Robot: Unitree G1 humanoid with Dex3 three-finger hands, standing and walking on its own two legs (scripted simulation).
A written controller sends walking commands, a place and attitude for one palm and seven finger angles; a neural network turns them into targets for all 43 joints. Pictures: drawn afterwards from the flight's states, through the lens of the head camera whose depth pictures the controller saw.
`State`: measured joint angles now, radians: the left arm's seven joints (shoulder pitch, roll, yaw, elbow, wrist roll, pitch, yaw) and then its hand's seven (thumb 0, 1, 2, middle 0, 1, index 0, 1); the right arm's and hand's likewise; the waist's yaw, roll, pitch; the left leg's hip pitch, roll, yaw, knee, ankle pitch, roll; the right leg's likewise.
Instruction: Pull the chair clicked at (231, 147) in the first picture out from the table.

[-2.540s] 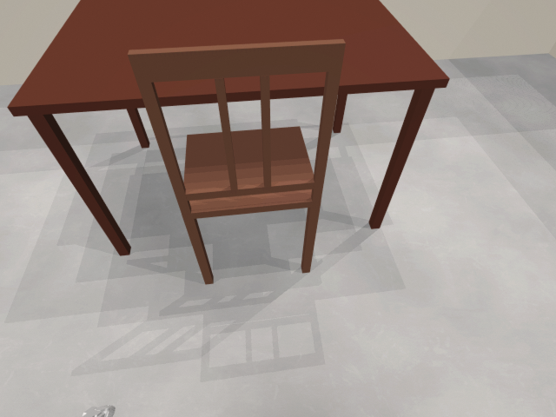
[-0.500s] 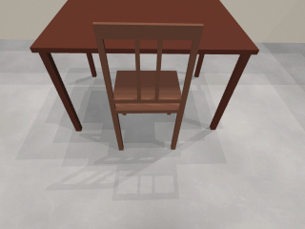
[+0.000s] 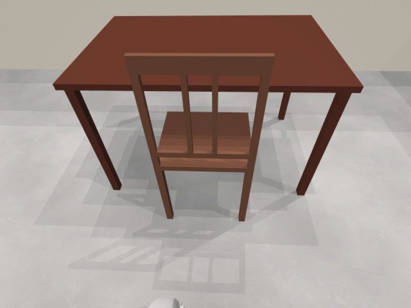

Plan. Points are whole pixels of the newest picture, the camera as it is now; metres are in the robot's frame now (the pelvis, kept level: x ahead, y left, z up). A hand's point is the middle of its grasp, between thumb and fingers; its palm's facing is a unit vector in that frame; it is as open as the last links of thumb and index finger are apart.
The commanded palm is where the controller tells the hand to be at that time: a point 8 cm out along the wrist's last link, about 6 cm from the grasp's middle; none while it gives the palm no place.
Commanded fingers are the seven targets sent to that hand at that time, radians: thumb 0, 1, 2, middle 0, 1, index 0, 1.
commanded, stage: take the last steps up to it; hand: left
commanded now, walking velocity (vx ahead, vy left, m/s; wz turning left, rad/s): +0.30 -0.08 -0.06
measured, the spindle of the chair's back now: (187, 118) +0.73 +0.12 -0.07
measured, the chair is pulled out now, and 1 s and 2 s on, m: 0.00 0.00 0.00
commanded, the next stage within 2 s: come to a stop and stand still in 0.60 s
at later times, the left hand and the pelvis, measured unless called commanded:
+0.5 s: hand out of the picture +0.16 +0.15 -0.18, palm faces +0.05 -0.99 -0.13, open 7.4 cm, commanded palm none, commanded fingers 0.00 0.90 0.90 -0.20 -0.30 -0.20 -0.30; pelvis +0.17 -0.01 +0.00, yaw -4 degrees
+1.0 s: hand (173, 238) +0.33 +0.12 -0.17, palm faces +0.01 -0.97 -0.23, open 7.3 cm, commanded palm none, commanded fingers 0.00 0.90 0.90 -0.20 -0.30 -0.20 -0.30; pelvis +0.26 -0.06 +0.00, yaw -2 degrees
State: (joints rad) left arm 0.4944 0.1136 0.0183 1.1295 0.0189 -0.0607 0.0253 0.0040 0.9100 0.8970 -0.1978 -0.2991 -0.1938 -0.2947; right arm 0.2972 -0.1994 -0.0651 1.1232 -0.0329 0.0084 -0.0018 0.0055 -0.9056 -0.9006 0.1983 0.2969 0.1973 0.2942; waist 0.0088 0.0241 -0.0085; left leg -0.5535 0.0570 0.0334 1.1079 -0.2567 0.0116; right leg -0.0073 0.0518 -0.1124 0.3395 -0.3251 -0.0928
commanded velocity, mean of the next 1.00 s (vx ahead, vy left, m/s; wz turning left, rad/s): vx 0.08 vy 0.00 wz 0.00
